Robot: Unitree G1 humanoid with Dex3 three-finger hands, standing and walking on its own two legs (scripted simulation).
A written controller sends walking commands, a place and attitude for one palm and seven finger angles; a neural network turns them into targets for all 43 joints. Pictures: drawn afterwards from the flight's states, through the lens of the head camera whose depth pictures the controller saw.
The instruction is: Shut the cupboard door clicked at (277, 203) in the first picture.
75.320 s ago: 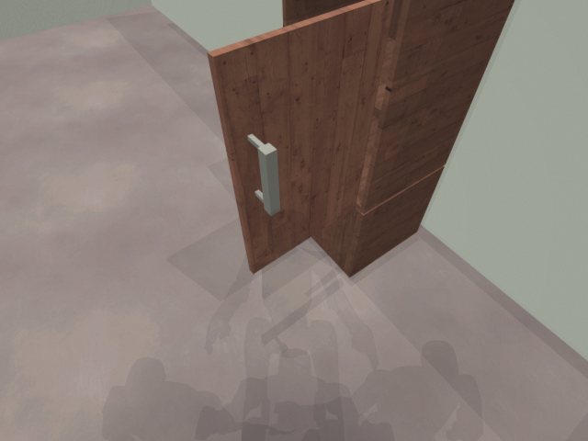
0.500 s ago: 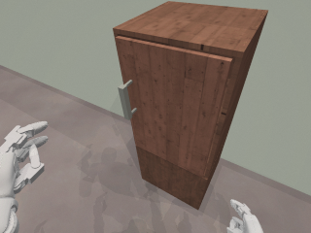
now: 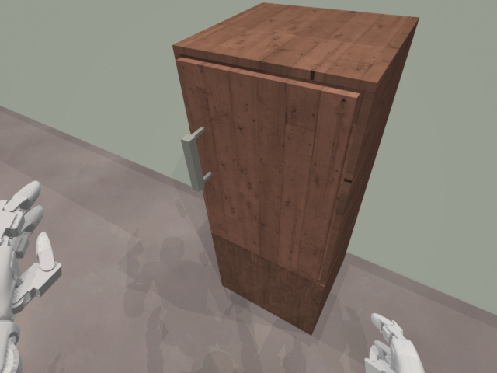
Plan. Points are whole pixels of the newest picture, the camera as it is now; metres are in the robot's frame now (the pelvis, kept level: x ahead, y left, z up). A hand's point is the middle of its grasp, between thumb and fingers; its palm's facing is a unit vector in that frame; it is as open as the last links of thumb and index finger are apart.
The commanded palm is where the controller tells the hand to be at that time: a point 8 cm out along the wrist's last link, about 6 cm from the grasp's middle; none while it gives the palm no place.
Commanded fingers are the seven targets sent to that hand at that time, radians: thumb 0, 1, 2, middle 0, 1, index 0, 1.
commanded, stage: step back with the hand held close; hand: left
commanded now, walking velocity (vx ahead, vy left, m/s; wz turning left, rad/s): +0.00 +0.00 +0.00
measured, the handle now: (199, 159) +0.60 +0.20 +0.01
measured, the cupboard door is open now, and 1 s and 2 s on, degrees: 0 0 0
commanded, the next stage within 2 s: stop stepping back and stand still in 1.36 s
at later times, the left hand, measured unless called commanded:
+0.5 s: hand (35, 279) +0.17 +0.28 +0.16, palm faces +0.37 -0.79 -0.49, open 7.4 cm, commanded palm +0.12 +0.32 +0.17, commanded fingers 0.00 0.90 0.90 -0.20 -0.30 -0.20 -0.30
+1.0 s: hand out of the picture +0.06 +0.32 +0.16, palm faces +0.51 -0.74 -0.44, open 7.4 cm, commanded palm +0.00 +0.35 +0.17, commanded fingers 0.00 0.90 0.90 -0.20 -0.30 -0.20 -0.30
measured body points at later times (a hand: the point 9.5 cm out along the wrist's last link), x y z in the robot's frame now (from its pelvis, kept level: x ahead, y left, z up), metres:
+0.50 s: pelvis -0.03 +0.02 -0.01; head -0.03 +0.01 +0.44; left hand +0.15 +0.32 +0.19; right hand +0.15 -0.23 -0.09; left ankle +0.01 +0.07 -0.74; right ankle -0.04 -0.09 -0.74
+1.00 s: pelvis -0.11 +0.04 -0.02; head -0.11 +0.06 +0.43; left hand +0.03 +0.36 +0.18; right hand +0.06 -0.20 -0.10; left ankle +0.00 +0.08 -0.73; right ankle -0.04 -0.08 -0.74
